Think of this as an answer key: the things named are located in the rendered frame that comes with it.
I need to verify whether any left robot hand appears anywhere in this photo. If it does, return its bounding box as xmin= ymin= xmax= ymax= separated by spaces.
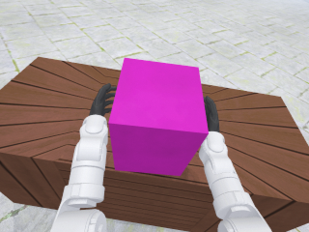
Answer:
xmin=89 ymin=83 xmax=117 ymax=117

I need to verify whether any carton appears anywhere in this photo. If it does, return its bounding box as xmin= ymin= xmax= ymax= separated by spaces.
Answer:
xmin=108 ymin=57 xmax=209 ymax=176

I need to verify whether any right robot upper arm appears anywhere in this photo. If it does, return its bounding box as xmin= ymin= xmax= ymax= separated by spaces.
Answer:
xmin=217 ymin=217 xmax=271 ymax=232

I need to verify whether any left robot upper arm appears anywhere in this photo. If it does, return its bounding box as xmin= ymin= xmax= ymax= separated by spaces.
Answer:
xmin=51 ymin=209 xmax=107 ymax=232

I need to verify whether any pedestal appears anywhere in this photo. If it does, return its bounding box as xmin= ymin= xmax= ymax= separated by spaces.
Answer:
xmin=0 ymin=57 xmax=309 ymax=232

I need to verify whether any right robot hand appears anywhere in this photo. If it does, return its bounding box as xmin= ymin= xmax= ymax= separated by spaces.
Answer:
xmin=203 ymin=96 xmax=220 ymax=132

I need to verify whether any right robot forearm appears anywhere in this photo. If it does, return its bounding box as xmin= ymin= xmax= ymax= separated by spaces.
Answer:
xmin=198 ymin=131 xmax=272 ymax=232

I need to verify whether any left robot forearm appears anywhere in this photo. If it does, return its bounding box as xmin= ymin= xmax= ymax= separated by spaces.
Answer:
xmin=50 ymin=114 xmax=108 ymax=232

